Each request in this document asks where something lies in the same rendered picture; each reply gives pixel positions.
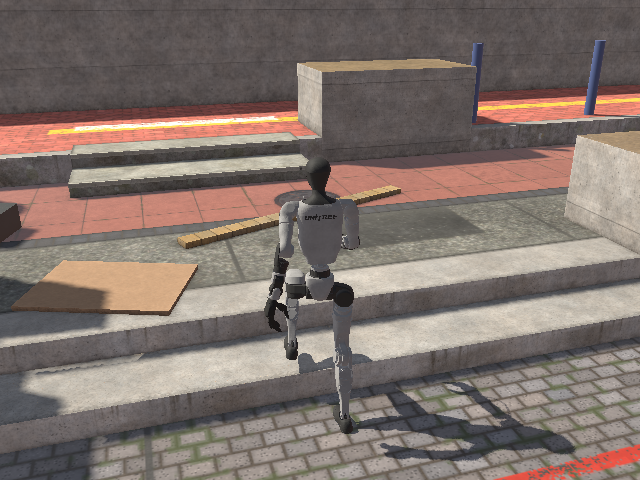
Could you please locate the right robot upper arm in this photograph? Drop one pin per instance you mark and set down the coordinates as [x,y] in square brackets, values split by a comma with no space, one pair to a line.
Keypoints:
[351,212]

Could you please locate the right robot forearm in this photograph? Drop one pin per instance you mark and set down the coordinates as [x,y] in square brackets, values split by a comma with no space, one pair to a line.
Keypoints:
[343,246]

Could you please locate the humanoid robot head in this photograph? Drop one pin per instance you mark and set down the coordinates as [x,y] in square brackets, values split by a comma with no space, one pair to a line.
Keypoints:
[317,173]

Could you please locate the left robot upper arm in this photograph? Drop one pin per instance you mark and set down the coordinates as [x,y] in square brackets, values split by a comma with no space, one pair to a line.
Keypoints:
[287,213]

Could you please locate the right robot foot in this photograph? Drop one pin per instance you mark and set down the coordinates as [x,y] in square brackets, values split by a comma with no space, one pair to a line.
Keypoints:
[344,424]

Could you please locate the left robot forearm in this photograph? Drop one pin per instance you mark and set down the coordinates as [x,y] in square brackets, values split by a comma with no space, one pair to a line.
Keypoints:
[278,276]

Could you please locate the robot left hand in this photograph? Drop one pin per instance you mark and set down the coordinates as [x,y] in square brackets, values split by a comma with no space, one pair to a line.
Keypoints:
[270,312]

